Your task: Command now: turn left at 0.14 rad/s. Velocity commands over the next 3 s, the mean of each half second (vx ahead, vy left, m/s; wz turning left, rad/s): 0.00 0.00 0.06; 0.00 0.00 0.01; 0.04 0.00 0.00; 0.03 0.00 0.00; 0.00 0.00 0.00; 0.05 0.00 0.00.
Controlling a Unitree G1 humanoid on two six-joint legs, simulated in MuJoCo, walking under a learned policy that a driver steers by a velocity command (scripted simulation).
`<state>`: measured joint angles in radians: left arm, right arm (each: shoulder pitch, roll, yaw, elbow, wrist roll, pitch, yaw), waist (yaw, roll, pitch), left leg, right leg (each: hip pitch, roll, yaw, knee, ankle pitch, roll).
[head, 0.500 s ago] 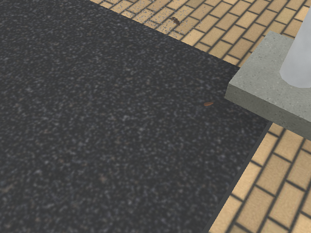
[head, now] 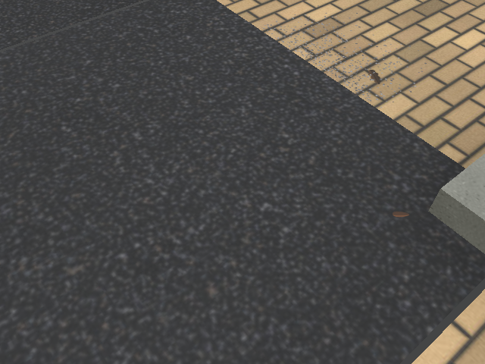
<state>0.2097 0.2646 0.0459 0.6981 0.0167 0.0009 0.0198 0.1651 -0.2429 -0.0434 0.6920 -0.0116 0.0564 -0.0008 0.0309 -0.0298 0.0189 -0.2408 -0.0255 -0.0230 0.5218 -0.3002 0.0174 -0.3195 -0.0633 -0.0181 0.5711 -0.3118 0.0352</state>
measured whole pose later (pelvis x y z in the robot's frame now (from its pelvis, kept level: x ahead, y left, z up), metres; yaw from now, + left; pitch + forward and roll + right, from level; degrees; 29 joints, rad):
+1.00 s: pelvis +0.01 +0.01 +0.01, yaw +0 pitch -2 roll +0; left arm 0.23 0.22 0.04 1.06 0.00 0.01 0.05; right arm 0.23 -0.22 -0.02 1.03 0.00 0.01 -0.03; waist 0.01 0.00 0.04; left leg -0.14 -0.03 -0.03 0.47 -0.29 0.02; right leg -0.19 -0.06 0.00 0.45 -0.23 0.05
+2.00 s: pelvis +0.03 -0.03 +0.01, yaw +0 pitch -1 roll +0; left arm 0.22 0.19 0.04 1.11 -0.01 0.00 0.03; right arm 0.26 -0.21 -0.02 1.10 0.01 0.02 -0.06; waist 0.01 0.01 0.04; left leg -0.10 0.03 -0.04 0.43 -0.31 -0.04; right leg -0.18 0.02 -0.04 0.46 -0.26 -0.03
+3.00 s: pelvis +0.02 -0.01 +0.00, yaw +0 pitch +0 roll +0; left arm 0.32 0.19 0.04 1.10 -0.02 -0.02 0.04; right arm 0.38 -0.16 -0.02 1.10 0.02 -0.03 -0.05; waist 0.01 -0.01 0.00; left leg -0.25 0.01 0.00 0.68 -0.45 0.04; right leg -0.26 0.00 -0.03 0.55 -0.32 -0.05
